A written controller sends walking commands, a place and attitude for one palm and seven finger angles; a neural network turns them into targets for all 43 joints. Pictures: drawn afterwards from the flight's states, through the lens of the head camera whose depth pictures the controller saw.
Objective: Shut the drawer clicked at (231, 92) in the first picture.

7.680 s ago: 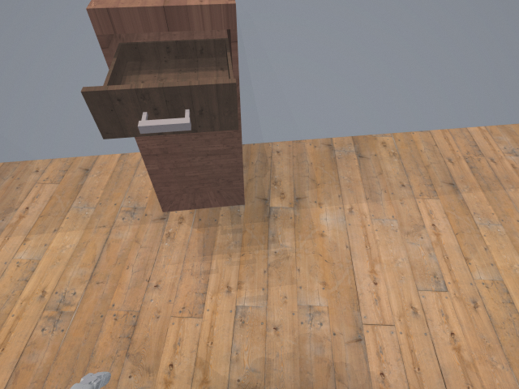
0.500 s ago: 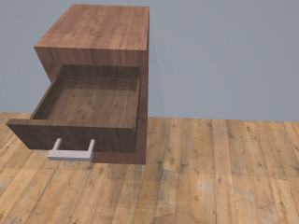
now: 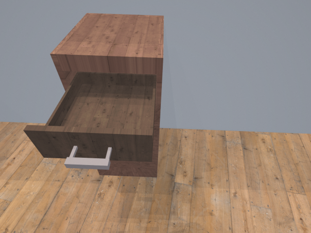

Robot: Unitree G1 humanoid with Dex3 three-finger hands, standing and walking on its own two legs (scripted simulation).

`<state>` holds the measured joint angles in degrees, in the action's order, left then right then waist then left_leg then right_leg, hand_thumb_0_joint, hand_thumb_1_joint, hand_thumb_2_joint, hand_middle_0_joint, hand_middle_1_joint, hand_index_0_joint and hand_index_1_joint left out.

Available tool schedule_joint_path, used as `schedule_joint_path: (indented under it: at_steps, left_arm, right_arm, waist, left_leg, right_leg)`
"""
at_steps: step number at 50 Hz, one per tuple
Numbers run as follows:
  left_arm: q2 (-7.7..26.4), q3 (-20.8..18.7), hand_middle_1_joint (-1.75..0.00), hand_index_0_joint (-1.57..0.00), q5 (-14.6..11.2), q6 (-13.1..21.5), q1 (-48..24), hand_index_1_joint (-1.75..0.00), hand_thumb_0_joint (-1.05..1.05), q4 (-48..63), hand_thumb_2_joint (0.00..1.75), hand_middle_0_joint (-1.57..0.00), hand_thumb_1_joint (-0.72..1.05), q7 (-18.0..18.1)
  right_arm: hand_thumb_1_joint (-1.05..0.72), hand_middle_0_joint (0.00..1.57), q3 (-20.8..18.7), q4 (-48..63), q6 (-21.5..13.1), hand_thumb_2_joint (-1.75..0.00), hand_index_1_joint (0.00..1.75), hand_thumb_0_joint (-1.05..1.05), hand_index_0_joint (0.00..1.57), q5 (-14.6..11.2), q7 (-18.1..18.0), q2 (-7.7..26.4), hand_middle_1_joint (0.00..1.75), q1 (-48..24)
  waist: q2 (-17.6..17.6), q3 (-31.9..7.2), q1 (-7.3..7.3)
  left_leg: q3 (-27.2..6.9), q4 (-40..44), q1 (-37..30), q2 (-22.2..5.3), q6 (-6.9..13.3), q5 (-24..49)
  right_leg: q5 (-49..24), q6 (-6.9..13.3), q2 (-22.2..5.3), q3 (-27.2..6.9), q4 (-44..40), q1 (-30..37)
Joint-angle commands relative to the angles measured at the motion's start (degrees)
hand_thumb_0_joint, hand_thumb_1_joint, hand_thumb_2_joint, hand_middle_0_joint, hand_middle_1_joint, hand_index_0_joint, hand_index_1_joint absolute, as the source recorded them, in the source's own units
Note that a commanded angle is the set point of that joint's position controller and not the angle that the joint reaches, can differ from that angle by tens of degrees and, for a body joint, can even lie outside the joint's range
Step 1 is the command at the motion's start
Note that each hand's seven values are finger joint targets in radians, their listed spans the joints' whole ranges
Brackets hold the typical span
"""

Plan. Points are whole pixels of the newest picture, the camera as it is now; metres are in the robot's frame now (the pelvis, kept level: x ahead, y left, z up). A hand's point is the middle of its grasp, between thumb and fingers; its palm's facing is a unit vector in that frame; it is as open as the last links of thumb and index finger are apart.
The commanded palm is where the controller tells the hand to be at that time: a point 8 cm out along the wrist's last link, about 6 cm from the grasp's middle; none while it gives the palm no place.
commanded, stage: look again from close up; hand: left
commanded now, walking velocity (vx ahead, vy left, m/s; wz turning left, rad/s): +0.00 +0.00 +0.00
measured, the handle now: (90, 156) +0.32 +0.21 +0.00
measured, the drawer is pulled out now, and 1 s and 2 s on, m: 0.29 0.29 0.29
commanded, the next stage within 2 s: raise the hand and make a fist in 0.16 s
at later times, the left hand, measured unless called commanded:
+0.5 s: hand (83, 202) +0.19 +0.19 +0.01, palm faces +0.21 -0.98 -0.04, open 6.9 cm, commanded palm +0.09 +0.24 -0.04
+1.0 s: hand (93, 217) +0.16 +0.16 +0.00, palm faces -0.04 -1.00 -0.05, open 4.2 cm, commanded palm +0.10 +0.23 +0.02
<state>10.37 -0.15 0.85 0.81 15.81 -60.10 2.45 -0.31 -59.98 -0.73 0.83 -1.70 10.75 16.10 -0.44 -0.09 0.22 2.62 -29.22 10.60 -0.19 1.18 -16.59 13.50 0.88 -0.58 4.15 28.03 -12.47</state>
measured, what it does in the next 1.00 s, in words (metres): lowers itself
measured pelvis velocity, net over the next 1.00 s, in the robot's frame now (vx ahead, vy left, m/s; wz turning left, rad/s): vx -0.01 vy -0.02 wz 0.03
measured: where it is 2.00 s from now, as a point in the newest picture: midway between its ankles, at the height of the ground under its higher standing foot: outside the picture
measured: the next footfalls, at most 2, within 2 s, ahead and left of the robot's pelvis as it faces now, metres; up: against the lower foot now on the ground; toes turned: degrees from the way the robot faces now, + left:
none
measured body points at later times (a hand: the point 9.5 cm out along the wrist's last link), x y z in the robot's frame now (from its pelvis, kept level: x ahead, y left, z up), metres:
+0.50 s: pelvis -0.03 +0.02 -0.02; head -0.03 +0.01 +0.43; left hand +0.17 +0.24 +0.01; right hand +0.10 -0.23 -0.11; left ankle -0.01 +0.10 -0.74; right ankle +0.02 -0.11 -0.74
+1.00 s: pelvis -0.01 -0.02 -0.06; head +0.03 -0.02 +0.39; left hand +0.16 +0.21 +0.01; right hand +0.20 -0.21 -0.13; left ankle -0.01 +0.10 -0.74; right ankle +0.02 -0.11 -0.74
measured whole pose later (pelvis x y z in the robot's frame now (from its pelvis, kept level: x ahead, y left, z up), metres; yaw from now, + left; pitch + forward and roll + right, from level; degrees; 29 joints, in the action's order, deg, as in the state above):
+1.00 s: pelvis -0.01 -0.02 -0.06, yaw +2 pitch +11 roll -1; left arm 12.8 -7.1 -14.7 15.4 34.2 12.4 -17.7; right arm 1.3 -29.7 -11.4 -3.3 -2.1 8.7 11.9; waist -1.9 -7.5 0.7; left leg -0.4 -58.8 40.4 -1.1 0.0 -29.1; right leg 26.3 2.4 -0.3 5.9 56.8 -41.3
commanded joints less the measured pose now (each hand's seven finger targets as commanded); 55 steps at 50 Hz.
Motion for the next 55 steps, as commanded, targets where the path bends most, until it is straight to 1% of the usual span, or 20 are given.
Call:
schedule_joint_path:
  at_steps: [1, 12, 13, 14, 15, 16, 17, 18, 19, 21, 23, 25, 29, 32, 34, 37, 41, 47, 51, 55]
  left_arm:
    - [5.5, -0.5, -0.3, -0.2, -0.1, 0.3, 4.1, -0.3, 0.0, 1.7, 0.9, -0.2, 0.9, 0.0]
    - [4.1, -0.5, -0.3, -0.2, 0.0, 0.1, 4.8, -0.3, 0.0, 0.9, 0.9, -0.2, 0.9, 0.0]
    - [5.8, -0.2, -0.3, -0.2, 0.4, 0.7, 8.6, -0.3, 0.0, -1.1, 0.9, -0.2, 0.9, 2.1]
    - [19.7, -10.9, -0.32, -0.22, -11.5, 13.7, -37.6, -0.32, 0.0, 88.0, 0.9, -0.22, 0.9, 1.5]
    - [15.4, -8.5, -0.34, -0.24, -7.0, 10.6, -9.2, -0.34, 0.0, 73.0, 0.9, -0.24, 0.9, 3.3]
    - [10.8, -5.0, -0.37, -0.26, -8.4, 8.2, -7.2, -0.37, 0.0, 68.6, 0.9, -0.26, 0.9, 6.2]
    - [-3.3, 2.8, -0.39, -0.28, -8.3, 3.0, 9.2, -0.39, 0.0, 56.9, 0.9, -0.28, 0.9, 5.6]
    - [-1.3, 2.0, -0.41, -0.3, -11.5, 4.8, 1.4, -0.41, 0.0, 69.0, 0.9, -0.3, 0.9, 4.7]
    - [0.2, 0.8, -0.43, -0.32, -10.5, 7.4, 1.2, -0.43, 0.0, 69.5, 0.9, -0.32, 0.9, 4.2]
    - [-0.3, -1.8, -0.47, -0.36, -9.5, 13.1, 7.2, -0.47, 0.0, 62.3, 0.9, -0.36, 0.9, 2.7]
    - [-4.0, -1.4, -0.52, -0.4, -10.8, 19.8, 19.6, -0.52, 0.0, 54.9, 0.9, -0.4, 0.9, -2.6]
    - [-2.4, -5.0, -0.56, -0.44, -13.1, 27.8, 26.3, -0.56, 0.0, 53.8, 0.9, -0.44, 0.9, -9.5]
    - [5.0, -9.4, -0.65, -0.52, -12.7, 36.6, 23.4, -0.65, 0.0, 63.8, 0.9, -0.52, 0.9, -18.1]
    - [7.3, -11.2, -0.71, -0.58, -14.3, 36.8, 15.9, -0.71, 0.0, 79.3, 0.9, -0.58, 0.9, -15.9]
    - [6.5, -10.9, -0.75, -0.62, -15.7, 36.9, 13.2, -0.75, 0.0, 87.1, 0.9, -0.62, 0.9, -13.5]
    - [6.2, -8.3, -0.82, -0.68, -15.5, 36.3, 9.3, -0.82, 0.0, 90.4, 0.9, -0.68, 0.9, -13.0]
    - [4.9, -4.0, -0.91, -0.76, -14.8, 30.6, 14.0, -0.91, 0.0, 83.0, 0.9, -0.76, 0.9, -18.5]
    - [10.2, -16.2, -1.04, -0.88, -17.5, 16.0, 28.4, -1.04, 0.0, 81.3, 0.9, -0.88, 0.9, -20.0]
    - [9.7, -20.9, -1.12, -0.96, -20.4, 19.0, 32.3, -1.12, 0.0, 87.3, 0.9, -0.96, 0.9, -15.0]
    - [6.9, -15.5, -1.21, -1.04, -19.3, 25.6, 33.0, -1.21, 0.0, 90.3, 0.9, -1.04, 0.9, -15.6]
  right_arm:
    - [-0.9, 0.2, -0.4, 1.6, -0.8, -0.9, 0.3, 0.0, 0.2, 0.1, -0.1, 5.4, 0.3, 2.5]
    - [-0.9, 0.2, -0.4, 0.2, -0.6, -0.9, 0.3, 0.0, 0.2, -0.1, 0.1, 5.4, 0.3, 2.2]
    - [-0.9, 0.2, -0.2, 4.4, -1.1, -0.9, 0.3, 0.0, 0.2, -0.8, 0.6, 6.2, 0.3, -3.4]
    - [-0.9, 0.2, -1.6, 24.3, -9.3, -0.9, 0.3, 0.0, 0.2, -3.4, -2.2, 14.2, 0.3, -2.1]
    - [-0.9, 0.2, 0.6, 21.6, -14.6, -0.9, 0.3, 0.0, 0.2, -3.3, -4.3, 9.4, 0.3, -7.2]
    - [-0.9, 0.2, 0.0, 18.5, -17.0, -0.9, 0.3, 0.0, 0.2, -3.8, -4.4, 10.5, 0.3, -7.0]
    - [-0.9, 0.2, 0.1, 17.0, -17.5, -0.9, 0.3, 0.0, 0.2, -4.1, -3.2, 7.5, 0.3, -4.8]
    - [-0.9, 0.2, 0.1, 21.2, -18.2, -0.9, 0.3, 0.0, 0.2, -4.4, -3.0, 10.1, 0.3, -5.3]
    - [-0.9, 0.2, -0.6, 22.6, -19.4, -0.9, 0.3, 0.0, 0.2, -3.8, -2.9, 10.5, 0.3, -6.1]
    - [-0.9, 0.2, -1.7, 24.8, -20.4, -0.9, 0.3, 0.0, 0.2, -2.4, -1.9, 10.4, 0.3, -6.3]
    - [-0.9, 0.2, -2.8, 28.3, -20.2, -0.9, 0.3, 0.0, 0.2, -1.6, 0.0, 9.7, 0.3, -7.2]
    - [-0.9, 0.2, -4.0, 31.2, -19.1, -0.9, 0.3, 0.0, 0.2, -1.1, 2.0, 9.8, 0.3, -8.8]
    - [-0.9, 0.2, -4.7, 38.3, -18.1, -0.9, 0.3, 0.0, 0.2, -1.9, 4.0, 10.0, 0.3, -10.8]
    - [-0.9, 0.2, -4.4, 40.8, -17.8, -0.9, 0.3, 0.0, 0.2, -1.6, 3.0, 9.3, 0.3, -9.9]
    - [-0.9, 0.2, -3.9, 41.0, -17.8, -0.9, 0.3, 0.0, 0.2, -1.9, 1.9, 8.3, 0.3, -8.4]
    - [-0.9, 0.2, -3.4, 39.3, -17.5, -0.9, 0.3, 0.0, 0.2, -2.1, 0.6, 8.9, 0.3, -6.0]
    - [-0.9, 0.2, -2.9, 38.8, -17.9, -0.9, 0.3, 0.0, 0.2, -3.0, -0.2, 9.8, 0.3, -6.2]
    - [-0.9, 0.2, -3.5, 41.4, -14.5, -0.9, 0.3, 0.0, 0.2, -4.6, -1.6, 7.4, 0.3, -9.7]
    - [-0.9, 0.2, -3.2, 40.3, -13.7, -0.9, 0.3, 0.0, 0.2, -4.4, -2.0, 4.9, 0.3, -11.6]
    - [-0.9, 0.2, -3.6, 38.8, -15.7, -0.9, 0.3, 0.0, 0.2, -4.0, -0.8, 5.3, 0.3, -8.7]
  waist:
    - [-2.1, 4.0, 0.15]
    - [-1.1, 4.9, -0.11]
    - [9.4, 6.9, 2.57]
    - [-2.0, -24.4, -6.4]
    - [-9.7, -18.6, 0.31]
    - [-11.1, -14.0, -1.38]
    - [-6.8, -6.1, -1.88]
    - [-7.9, -0.3, -2.38]
    - [-6.3, 0.9, -3.03]
    - [2.7, 4.6, -2.38]
    - [13.3, 3.1, 0.91]
    - [15.2, -0.4, 2.77]
    - [0.1, -8.4, 3.71]
    - [-9.0, -14.6, 3.01]
    - [-10.4, -16.2, 1.31]
    - [-7.9, -14.5, -2.57]
    - [-1.7, -12.4, -4.24]
    - [4.0, -19.8, 2.99]
    - [3.1, -17.4, 4.55]
    - [-2.0, -14.5, 2.0]
  left_leg:
    - [-6.3, 8.5, 3.8, -6.4, 1.2, 11.0]
    - [-7.2, 13.0, 4.0, -6.3, 1.4, 2.3]
    - [-3.7, 0.6, 7.5, -6.9, -0.1, 7.8]
    - [-4.1, 7.0, -8.5, -0.2, 0.0, 9.9]
    - [-2.7, 9.0, -7.3, -1.5, -0.6, 7.9]
    - [-3.7, 10.2, -1.1, -2.0, -2.4, 0.1]
    - [-5.3, 11.0, 2.8, -2.1, -2.1, -5.3]
    - [-7.2, 10.4, 6.5, -1.7, -1.9, -8.7]
    - [-7.9, 8.3, 8.4, -1.5, -2.0, -11.0]
    - [-7.8, 3.4, 14.4, -0.2, -1.8, -11.5]
    - [-5.4, -3.3, 20.9, 0.3, -2.0, -9.7]
    - [-3.0, -9.7, 25.8, 1.0, -2.5, -7.6]
    - [-1.6, -16.6, 30.1, 1.4, -1.7, -7.8]
    - [-4.0, -17.6, 28.9, 0.6, -0.8, -11.4]
    - [-5.0, -19.4, 27.2, 0.5, -0.3, -10.2]
    - [-5.8, -23.0, 28.0, 0.3, 0.4, -8.7]
    - [-5.9, -25.0, 30.0, 0.1, 1.1, -5.7]
    - [-4.1, -21.6, 28.5, 1.1, 0.3, 3.3]
    - [-4.3, -20.0, 26.8, 0.6, -0.5, 7.7]
    - [-3.8, -20.0, 24.9, 0.6, -0.4, 9.5]
  right_leg:
    - [-6.2, 0.7, -4.8, -4.9, -4.1, 1.5]
    - [-3.8, -0.1, -4.9, -5.0, -5.1, 1.1]
    - [-18.1, -0.3, -7.8, -7.2, -5.4, 0.3]
    - [-10.6, 0.2, -1.3, -3.0, -0.9, 5.3]
    - [-1.3, 1.8, 0.6, -1.1, 1.8, 2.6]
    - [3.2, 1.4, 0.6, 0.8, 2.1, -0.6]
    - [3.8, 0.8, 0.7, 1.8, 2.3, -5.4]
    - [4.6, 0.5, 0.2, 1.8, 2.5, -6.4]
    - [6.8, 0.5, 0.1, 1.8, 2.3, -8.7]
    - [10.7, 0.5, 0.4, 2.6, 3.5, -13.9]
    - [15.4, 0.6, 1.3, 3.4, 8.3, -18.9]
    - [17.0, 0.8, 1.2, 2.4, 12.1, -21.0]
    - [14.7, 1.8, 0.5, -0.4, 20.4, -23.8]
    - [15.8, 1.9, 0.8, -1.6, 23.2, -26.3]
    - [14.1, 1.9, 1.1, -1.8, 23.2, -26.7]
    - [13.5, 1.4, 1.5, -2.5, 22.3, -29.8]
    - [11.2, 0.7, 1.4, -3.2, 20.2, -28.2]
    - [0.9, -0.4, -0.7, -4.8, 17.2, -12.6]
    - [-11.1, -0.6, -0.5, -3.2, 18.8, -9.0]
    - [-11.3, -0.7, -0.1, -2.3, 18.8, -13.8]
